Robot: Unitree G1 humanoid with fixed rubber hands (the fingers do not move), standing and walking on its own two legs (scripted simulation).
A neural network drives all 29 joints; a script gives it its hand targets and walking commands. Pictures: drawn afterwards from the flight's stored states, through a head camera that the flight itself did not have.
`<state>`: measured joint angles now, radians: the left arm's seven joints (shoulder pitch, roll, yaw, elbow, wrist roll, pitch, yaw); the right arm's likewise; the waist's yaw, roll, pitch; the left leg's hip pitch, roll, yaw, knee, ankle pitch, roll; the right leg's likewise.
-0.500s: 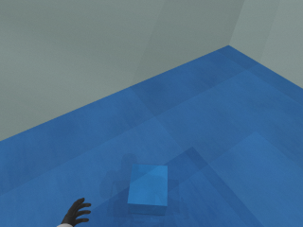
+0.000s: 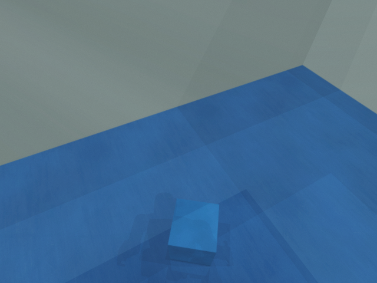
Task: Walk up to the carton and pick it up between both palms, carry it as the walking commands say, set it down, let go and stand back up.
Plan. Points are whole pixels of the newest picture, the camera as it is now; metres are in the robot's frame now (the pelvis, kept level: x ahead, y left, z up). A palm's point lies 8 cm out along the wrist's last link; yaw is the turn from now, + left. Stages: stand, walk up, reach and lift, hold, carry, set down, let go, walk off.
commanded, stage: walk up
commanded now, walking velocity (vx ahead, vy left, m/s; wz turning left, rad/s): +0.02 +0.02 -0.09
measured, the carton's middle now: (193, 233) +0.45 +0.00 -0.65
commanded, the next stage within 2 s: stand in 1.52 s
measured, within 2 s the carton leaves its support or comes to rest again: neither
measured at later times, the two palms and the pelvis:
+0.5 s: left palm out of the picture +0.12 +0.22 -0.12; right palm out of the picture -0.02 -0.23 -0.14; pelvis +0.03 -0.01 +0.01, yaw -2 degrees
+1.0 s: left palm out of the picture +0.03 +0.20 -0.14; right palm out of the picture +0.02 -0.27 -0.14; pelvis +0.03 -0.04 +0.00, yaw -2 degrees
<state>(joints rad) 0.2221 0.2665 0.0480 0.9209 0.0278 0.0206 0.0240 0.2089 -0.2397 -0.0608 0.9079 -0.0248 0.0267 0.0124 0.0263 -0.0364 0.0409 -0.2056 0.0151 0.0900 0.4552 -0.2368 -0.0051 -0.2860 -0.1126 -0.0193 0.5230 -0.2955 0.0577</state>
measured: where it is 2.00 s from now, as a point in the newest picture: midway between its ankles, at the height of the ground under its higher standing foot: outside the picture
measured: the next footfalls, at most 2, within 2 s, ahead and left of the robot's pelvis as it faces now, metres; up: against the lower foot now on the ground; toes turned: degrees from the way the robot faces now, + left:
right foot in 0.42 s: +0.08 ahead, -0.13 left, +0.00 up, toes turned +7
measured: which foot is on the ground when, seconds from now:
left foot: down 0.00-1.00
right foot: up 0.00-0.40, down 0.42-1.00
